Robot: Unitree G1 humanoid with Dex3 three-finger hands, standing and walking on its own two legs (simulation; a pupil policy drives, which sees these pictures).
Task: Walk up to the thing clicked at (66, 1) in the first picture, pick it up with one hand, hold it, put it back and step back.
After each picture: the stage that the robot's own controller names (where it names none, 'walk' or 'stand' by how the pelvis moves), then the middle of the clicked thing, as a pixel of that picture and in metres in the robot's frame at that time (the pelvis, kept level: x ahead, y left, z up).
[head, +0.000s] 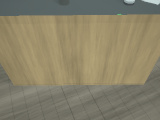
stand; out of the picture +1.00 +0.14 +0.04
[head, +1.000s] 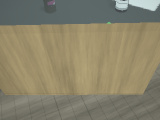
walk; (49, 1) +0.88 +0.26 +0.06
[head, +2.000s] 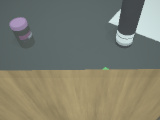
walk; (23, 33) +0.55 +0.29 +0.05
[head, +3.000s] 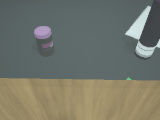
stand; (44, 41) +0.53 +0.18 +0.06
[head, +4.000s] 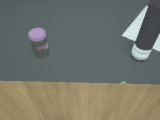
stand; (39, 43) +0.53 +0.20 +0.04
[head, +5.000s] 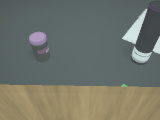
stand; (40, 47) +0.52 +0.20 +0.04
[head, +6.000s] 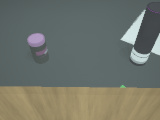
stand; (39, 49) +0.51 +0.21 +0.04
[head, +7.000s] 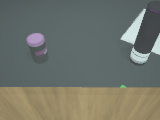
stand; (38, 48) +0.51 +0.21 +0.04
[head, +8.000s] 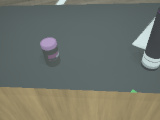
rise first; (51, 52) +0.51 +0.20 +0.04
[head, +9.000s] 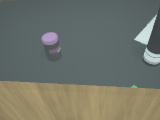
go down; (52, 47) +0.52 +0.20 +0.04
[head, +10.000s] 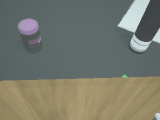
go down; (31, 37) +0.52 +0.17 +0.06
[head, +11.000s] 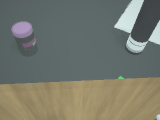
go down; (25, 39) +0.51 +0.19 +0.06
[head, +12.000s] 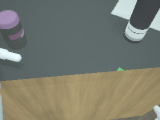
close in; (12, 31) +0.51 +0.20 +0.09
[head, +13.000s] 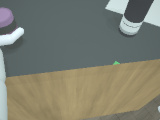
lift; (7, 29) +0.51 +0.20 +0.10
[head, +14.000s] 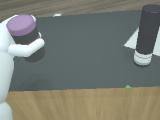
lift; (28, 39) +0.34 +0.16 +0.27
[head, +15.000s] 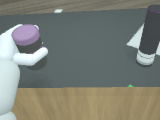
hold; (31, 48) +0.34 +0.17 +0.24
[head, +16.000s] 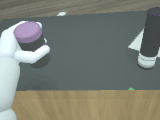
hold; (33, 46) +0.33 +0.15 +0.25
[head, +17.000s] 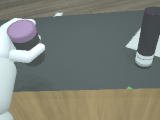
crouch; (28, 44) +0.33 +0.16 +0.26
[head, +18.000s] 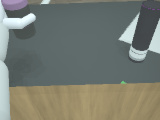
crouch; (20, 17) +0.45 +0.19 +0.26
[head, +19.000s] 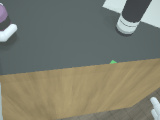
lower; (0, 26) +0.51 +0.20 +0.09
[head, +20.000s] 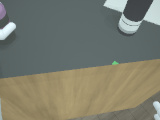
lower; out of the picture +0.52 +0.21 +0.11
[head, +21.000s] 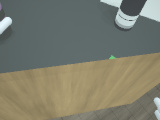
lower; out of the picture +0.53 +0.21 +0.11
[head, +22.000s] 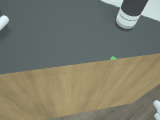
lower; out of the picture +0.53 +0.22 +0.11
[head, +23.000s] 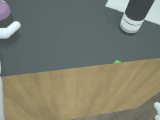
loosen; (3, 24) +0.52 +0.20 +0.11
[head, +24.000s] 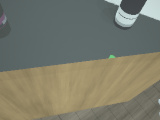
rise; out of the picture +0.52 +0.21 +0.11
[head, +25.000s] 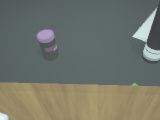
sink last; (48, 45) +0.51 +0.19 +0.07
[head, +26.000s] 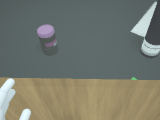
stand; (48, 40) +0.53 +0.19 +0.06
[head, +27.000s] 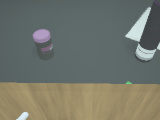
stand; (44, 45) +0.52 +0.19 +0.05
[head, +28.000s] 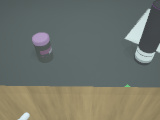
stand; (43, 48) +0.51 +0.20 +0.05
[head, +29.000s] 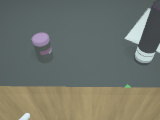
stand; (43, 48) +0.51 +0.20 +0.04
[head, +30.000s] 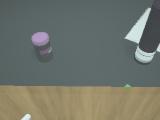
stand; (43, 47) +0.51 +0.20 +0.04
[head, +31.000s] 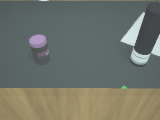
walk; (40, 50) +0.51 +0.20 +0.05
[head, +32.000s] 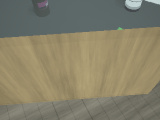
walk; (40, 1) +0.70 +0.20 +0.07
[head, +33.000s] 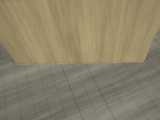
walk; out of the picture +1.11 +0.21 +0.06
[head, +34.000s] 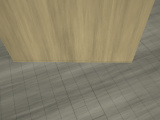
stand; out of the picture +1.24 +0.22 +0.06
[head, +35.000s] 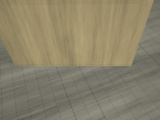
stand; out of the picture +1.25 +0.23 +0.04
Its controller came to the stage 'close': yes
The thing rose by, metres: 0.21
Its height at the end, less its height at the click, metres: +0.00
